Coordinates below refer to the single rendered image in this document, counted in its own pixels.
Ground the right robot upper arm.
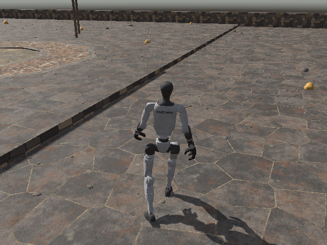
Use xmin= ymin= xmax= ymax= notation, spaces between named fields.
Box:
xmin=176 ymin=104 xmax=189 ymax=133

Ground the left robot forearm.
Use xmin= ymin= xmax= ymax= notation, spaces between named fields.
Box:
xmin=134 ymin=121 xmax=143 ymax=135

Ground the left robot thigh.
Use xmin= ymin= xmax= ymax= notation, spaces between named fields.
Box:
xmin=144 ymin=143 xmax=156 ymax=186

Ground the left robot upper arm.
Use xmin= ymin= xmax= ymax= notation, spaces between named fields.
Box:
xmin=139 ymin=103 xmax=155 ymax=129

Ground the right robot forearm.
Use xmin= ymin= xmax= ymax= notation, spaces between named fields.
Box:
xmin=184 ymin=125 xmax=195 ymax=149

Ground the robot right hand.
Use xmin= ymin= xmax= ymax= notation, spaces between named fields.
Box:
xmin=184 ymin=147 xmax=196 ymax=160

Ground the robot left foot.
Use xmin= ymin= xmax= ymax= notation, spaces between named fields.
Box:
xmin=144 ymin=212 xmax=155 ymax=222

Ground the robot left hand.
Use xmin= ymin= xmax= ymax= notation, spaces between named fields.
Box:
xmin=134 ymin=132 xmax=146 ymax=140

